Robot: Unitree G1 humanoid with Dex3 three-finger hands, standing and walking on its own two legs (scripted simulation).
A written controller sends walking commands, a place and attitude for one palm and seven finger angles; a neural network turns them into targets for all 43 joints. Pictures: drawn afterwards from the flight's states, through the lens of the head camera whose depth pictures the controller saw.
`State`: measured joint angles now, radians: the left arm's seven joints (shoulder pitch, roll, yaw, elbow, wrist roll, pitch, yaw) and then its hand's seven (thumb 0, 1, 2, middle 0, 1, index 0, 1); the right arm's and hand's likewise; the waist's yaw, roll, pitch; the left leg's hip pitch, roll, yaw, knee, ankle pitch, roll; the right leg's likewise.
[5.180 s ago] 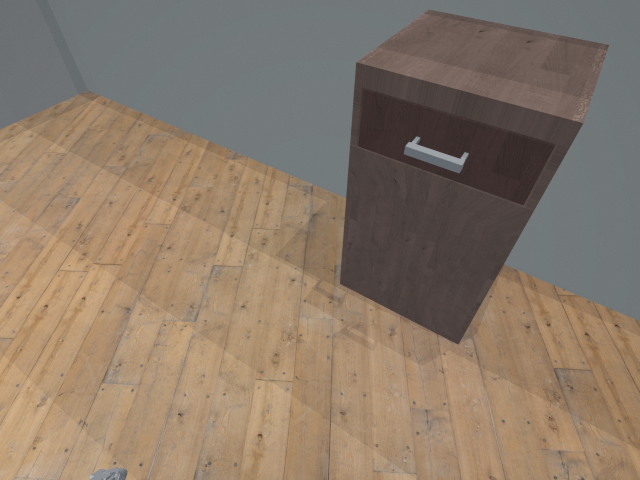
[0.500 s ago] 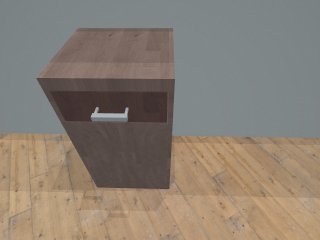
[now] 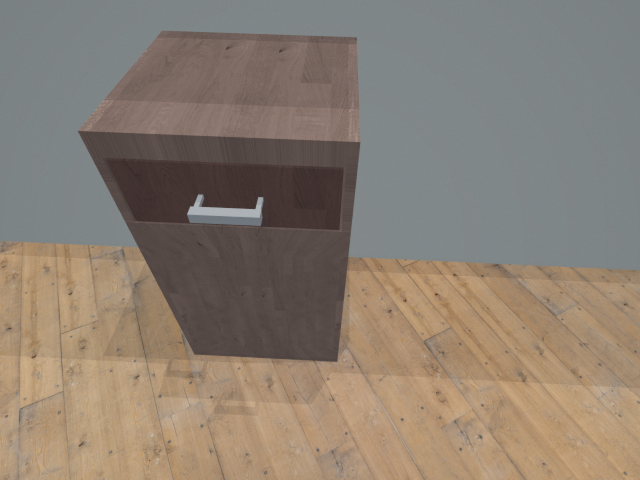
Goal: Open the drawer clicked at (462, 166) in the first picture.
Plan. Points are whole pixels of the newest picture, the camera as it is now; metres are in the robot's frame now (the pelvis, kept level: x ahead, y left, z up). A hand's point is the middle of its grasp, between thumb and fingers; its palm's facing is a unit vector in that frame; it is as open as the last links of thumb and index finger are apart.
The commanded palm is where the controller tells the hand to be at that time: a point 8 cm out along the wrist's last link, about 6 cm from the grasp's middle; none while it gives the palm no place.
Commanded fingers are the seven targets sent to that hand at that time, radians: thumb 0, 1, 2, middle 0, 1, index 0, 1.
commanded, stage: look again from close up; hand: left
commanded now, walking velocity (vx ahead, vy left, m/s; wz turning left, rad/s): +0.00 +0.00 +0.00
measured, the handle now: (227, 208) +0.59 +0.21 -0.04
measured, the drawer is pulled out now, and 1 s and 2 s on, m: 0.00 0.00 0.00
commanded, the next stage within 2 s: shuffle to correct the standing spot in 0.46 s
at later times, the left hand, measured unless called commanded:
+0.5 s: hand out of the picture +0.04 +0.24 -0.17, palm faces +0.03 -0.98 -0.21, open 7.4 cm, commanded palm none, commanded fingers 0.00 0.90 0.90 -0.20 -0.30 -0.20 -0.30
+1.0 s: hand out of the picture -0.05 +0.19 -0.18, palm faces +0.09 -0.98 -0.16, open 7.4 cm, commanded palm none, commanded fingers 0.00 0.90 0.90 -0.20 -0.30 -0.20 -0.30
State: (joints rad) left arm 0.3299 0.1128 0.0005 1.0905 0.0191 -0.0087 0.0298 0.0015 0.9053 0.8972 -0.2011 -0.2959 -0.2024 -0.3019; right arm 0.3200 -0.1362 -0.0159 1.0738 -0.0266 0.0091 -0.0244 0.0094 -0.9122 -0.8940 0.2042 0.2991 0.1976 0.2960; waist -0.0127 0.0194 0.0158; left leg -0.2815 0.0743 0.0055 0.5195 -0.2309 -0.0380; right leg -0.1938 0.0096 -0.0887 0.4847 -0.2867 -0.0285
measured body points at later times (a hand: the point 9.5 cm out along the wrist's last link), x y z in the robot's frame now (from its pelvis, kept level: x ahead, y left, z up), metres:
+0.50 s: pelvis +0.00 +0.06 +0.00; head -0.01 +0.07 +0.45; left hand +0.03 +0.29 -0.15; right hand +0.05 -0.18 -0.14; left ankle +0.03 +0.15 -0.74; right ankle -0.02 -0.10 -0.74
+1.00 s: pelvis +0.02 +0.03 -0.01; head +0.02 +0.03 +0.44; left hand -0.05 +0.24 -0.16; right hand -0.01 -0.21 -0.16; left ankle +0.03 +0.14 -0.73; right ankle -0.02 -0.10 -0.74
